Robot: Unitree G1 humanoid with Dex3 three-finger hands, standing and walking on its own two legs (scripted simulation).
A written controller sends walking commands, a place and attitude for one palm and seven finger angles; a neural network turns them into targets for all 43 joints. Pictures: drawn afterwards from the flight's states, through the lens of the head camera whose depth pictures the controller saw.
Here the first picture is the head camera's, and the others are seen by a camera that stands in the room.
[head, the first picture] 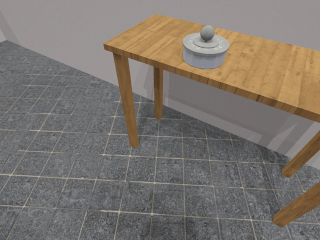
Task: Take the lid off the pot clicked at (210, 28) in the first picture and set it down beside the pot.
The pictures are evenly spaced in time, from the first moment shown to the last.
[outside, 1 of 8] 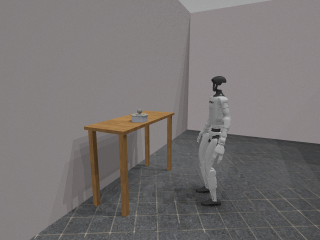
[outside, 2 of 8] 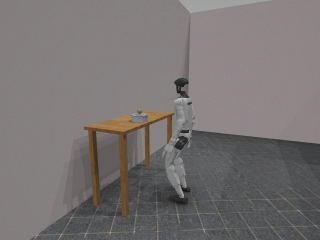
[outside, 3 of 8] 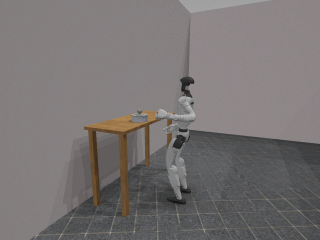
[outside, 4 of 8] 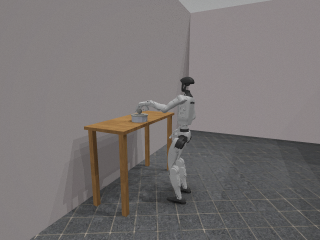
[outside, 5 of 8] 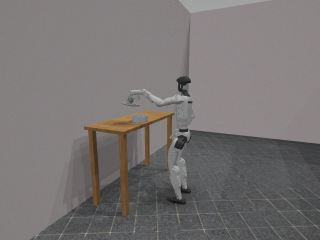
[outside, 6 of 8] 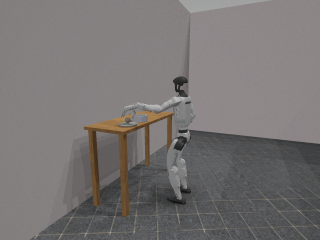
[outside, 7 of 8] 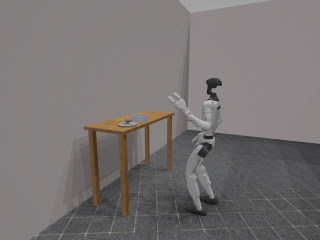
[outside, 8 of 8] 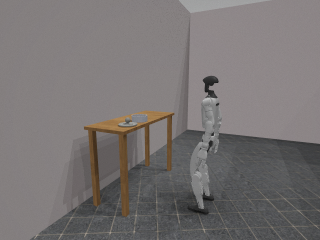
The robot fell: no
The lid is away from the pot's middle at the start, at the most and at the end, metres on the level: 0.00 0.25 0.23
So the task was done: yes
